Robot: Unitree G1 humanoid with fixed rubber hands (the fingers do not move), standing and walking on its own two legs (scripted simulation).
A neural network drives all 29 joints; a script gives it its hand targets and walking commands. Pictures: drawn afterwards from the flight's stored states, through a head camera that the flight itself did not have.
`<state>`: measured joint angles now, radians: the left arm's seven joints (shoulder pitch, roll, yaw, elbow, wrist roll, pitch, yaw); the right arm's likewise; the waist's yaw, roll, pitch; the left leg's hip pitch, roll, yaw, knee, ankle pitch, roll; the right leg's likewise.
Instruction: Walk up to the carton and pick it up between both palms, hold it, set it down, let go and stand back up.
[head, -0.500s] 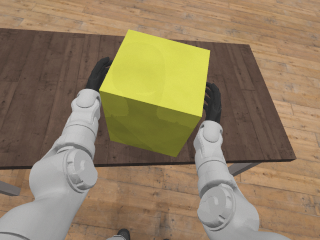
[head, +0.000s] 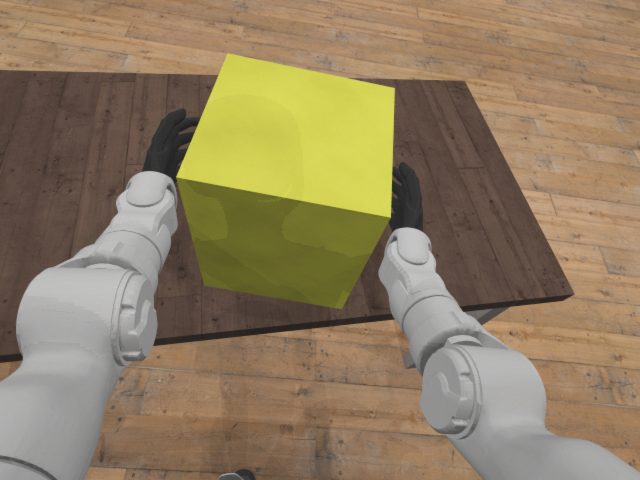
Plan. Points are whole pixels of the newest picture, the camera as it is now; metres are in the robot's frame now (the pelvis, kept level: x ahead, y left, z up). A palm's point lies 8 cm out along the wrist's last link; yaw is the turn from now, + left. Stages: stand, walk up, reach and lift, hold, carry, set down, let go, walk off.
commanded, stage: set down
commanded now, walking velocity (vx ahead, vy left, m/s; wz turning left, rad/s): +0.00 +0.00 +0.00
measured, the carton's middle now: (291, 195) +0.47 +0.02 +0.03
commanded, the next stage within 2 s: none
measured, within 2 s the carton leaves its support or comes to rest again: neither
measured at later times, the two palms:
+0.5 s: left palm (104, 113) +0.47 +0.22 +0.15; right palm (460, 172) +0.43 -0.17 +0.14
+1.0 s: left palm (95, 86) +0.46 +0.21 +0.20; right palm (493, 155) +0.42 -0.18 +0.18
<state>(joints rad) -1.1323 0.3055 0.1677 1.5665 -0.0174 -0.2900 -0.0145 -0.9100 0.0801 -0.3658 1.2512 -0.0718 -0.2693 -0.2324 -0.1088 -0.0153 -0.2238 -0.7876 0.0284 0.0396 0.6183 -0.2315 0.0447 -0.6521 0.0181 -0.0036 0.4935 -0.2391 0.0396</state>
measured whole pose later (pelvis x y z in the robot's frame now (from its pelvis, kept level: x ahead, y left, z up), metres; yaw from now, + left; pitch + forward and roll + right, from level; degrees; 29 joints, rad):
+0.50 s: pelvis -0.02 +0.02 +0.00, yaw +0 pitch +21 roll -5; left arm -1.26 0.39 -0.16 1.48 -0.32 -0.11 -0.03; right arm -1.09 -0.20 -0.11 1.27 0.29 -0.08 -0.17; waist -0.10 0.03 -0.24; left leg -0.79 0.01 0.04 0.63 -0.21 0.07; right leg -0.64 0.00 -0.01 0.48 -0.21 0.05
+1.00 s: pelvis -0.04 -0.01 +0.01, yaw +2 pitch +16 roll -3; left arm -1.36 0.48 -0.22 1.56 -0.40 0.00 -0.05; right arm -1.15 -0.15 -0.08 1.19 0.30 0.13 -0.20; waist -0.16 -0.02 -0.21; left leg -0.66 0.01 0.02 0.51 -0.13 0.04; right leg -0.54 0.01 -0.03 0.44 -0.18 0.02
